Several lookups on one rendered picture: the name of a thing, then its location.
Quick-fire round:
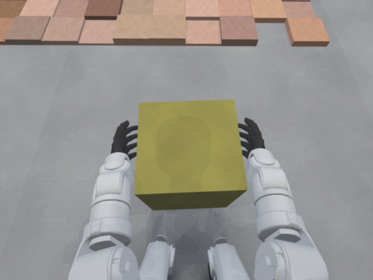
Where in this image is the robot right forearm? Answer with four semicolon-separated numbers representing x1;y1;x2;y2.
247;148;329;280

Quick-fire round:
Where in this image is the robot right upper arm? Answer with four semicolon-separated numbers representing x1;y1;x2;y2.
254;239;328;280

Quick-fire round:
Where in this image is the robot right thigh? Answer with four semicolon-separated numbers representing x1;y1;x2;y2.
207;243;250;280

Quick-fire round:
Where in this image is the robot left shin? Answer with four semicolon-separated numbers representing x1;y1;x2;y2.
146;235;169;251

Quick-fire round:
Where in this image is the robot left upper arm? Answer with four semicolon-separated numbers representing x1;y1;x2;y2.
69;245;141;280

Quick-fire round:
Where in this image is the robot right hand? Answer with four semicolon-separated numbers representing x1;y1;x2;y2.
238;118;265;159

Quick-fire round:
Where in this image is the robot left forearm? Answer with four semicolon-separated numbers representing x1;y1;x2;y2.
68;152;134;280

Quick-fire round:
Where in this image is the robot left hand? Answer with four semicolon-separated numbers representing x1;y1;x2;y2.
111;120;138;160

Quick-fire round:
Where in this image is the carton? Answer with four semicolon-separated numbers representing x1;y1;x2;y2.
135;99;248;211

